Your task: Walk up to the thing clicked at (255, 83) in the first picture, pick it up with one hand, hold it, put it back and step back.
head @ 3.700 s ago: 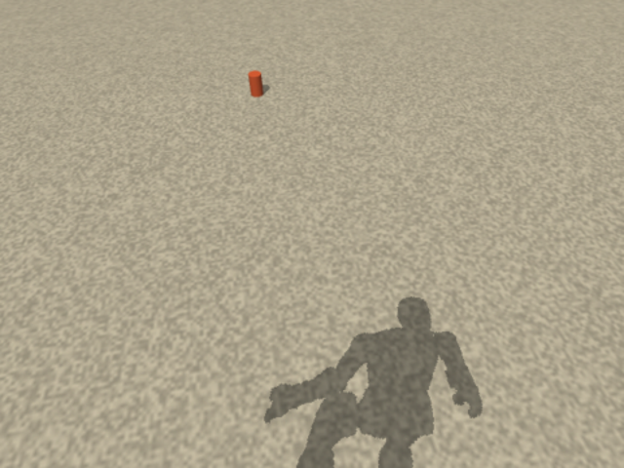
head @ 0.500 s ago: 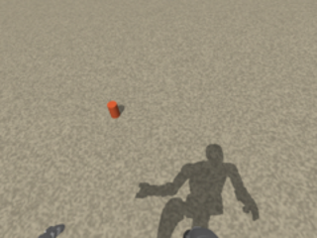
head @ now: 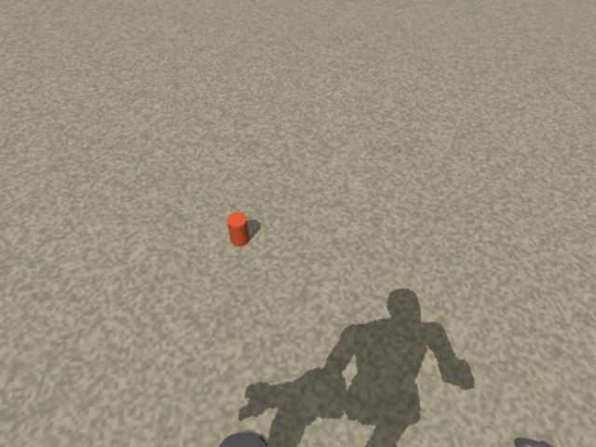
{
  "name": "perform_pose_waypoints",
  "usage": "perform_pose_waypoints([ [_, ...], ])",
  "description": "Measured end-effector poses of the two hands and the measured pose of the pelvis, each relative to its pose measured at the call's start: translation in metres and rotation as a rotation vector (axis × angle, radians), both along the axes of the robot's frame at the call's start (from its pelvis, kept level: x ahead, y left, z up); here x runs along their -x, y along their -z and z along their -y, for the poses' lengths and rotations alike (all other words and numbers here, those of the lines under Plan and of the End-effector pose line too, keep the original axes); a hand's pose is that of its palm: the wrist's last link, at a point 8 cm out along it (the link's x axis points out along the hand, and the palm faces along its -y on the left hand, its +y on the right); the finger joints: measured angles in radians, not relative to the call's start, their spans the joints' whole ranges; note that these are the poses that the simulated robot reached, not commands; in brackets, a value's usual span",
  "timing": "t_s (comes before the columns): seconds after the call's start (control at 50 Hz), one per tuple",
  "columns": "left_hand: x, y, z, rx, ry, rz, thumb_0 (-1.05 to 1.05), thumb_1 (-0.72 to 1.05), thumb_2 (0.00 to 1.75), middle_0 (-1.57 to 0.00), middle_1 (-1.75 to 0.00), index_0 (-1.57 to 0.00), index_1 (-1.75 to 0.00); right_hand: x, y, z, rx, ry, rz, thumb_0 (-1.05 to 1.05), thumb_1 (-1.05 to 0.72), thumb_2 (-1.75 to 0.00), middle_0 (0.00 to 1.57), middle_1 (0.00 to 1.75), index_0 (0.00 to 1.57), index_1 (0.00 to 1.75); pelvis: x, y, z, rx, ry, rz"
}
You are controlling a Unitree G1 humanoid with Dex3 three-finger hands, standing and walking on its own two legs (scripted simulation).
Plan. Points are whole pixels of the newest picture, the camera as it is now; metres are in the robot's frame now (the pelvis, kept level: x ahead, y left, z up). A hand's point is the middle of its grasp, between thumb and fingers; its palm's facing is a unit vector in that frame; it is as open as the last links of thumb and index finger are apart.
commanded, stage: walk up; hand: left
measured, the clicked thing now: (238, 229) +0.98 +0.27 -0.69
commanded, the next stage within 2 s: none
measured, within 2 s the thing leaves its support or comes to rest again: neither
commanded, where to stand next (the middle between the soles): +0.62 +0.02 m, yaw -2 degrees
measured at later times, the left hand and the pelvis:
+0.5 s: hand (142, 360) +0.26 +0.27 -0.12, palm faces -0.11 -0.90 -0.41, open 7.4 cm; pelvis +0.18 -0.01 +0.00, yaw -4 degrees
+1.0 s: hand (154, 305) +0.37 +0.30 -0.16, palm faces -0.07 -0.93 -0.36, open 7.4 cm; pelvis +0.32 +0.02 -0.01, yaw -2 degrees
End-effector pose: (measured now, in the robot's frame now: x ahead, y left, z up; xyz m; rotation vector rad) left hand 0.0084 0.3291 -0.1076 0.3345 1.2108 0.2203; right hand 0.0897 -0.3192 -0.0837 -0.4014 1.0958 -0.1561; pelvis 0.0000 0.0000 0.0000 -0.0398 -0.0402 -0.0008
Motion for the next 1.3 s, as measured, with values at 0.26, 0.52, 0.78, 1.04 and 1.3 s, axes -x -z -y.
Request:
perform_pose_waypoints([
  [0.26, -0.122, -0.007, -0.014, 0.038, 0.066, 0.01, 0.01, 0.9, 0.9, -0.21, -0.3, -0.2, -0.3, -0.058, -0.019, -0.034, -0.011, 0.075, 0.066, 0.01, -0.9, -0.89, 0.21, 0.3, 0.21, 0.3, -0.089, -0.016, -0.024, -0.039, 0.032, 0.038],
  [0.52, -0.258, -0.028, 0.02, -0.055, 0.132, 0.066, 0.01, 0.9, 0.9, -0.21, -0.3, -0.2, -0.3, -0.106, 0.032, 0.017, -0.058, 0.153, -0.053, 0.01, -0.9, -0.89, 0.21, 0.3, 0.21, 0.3, -0.187, 0.001, 0.013, -0.055, 0.063, 0.013],
  [0.78, -0.307, -0.038, 0.038, -0.04, 0.101, 0.087, 0.0, 0.9, 0.9, -0.21, -0.31, -0.2, -0.3, -0.231, 0.015, 0.017, -0.079, 0.082, 0.015, 0.01, -0.91, -0.89, 0.2, 0.3, 0.21, 0.3, -0.255, -0.014, 0.02, -0.037, 0.051, 0.029],
  [1.04, -0.373, 0.014, -0.013, 0.024, 0.092, 0.025, 0.01, 0.9, 0.9, -0.21, -0.3, -0.2, -0.3, -0.295, -0.008, -0.019, 0.03, 0.104, 0.068, 0.01, -0.9, -0.89, 0.2, 0.3, 0.21, 0.3, -0.331, 0.003, -0.026, -0.021, 0.042, 0.041],
  [1.3, -0.444, -0.019, -0.019, 0.001, 0.136, -0.02, 0.01, 0.9, 0.9, -0.21, -0.3, -0.2, -0.3, -0.291, -0.003, -0.027, -0.015, 0.185, -0.065, 0.01, -0.9, -0.89, 0.21, 0.3, 0.21, 0.3, -0.391, -0.016, -0.028, -0.046, 0.071, 0.034],
])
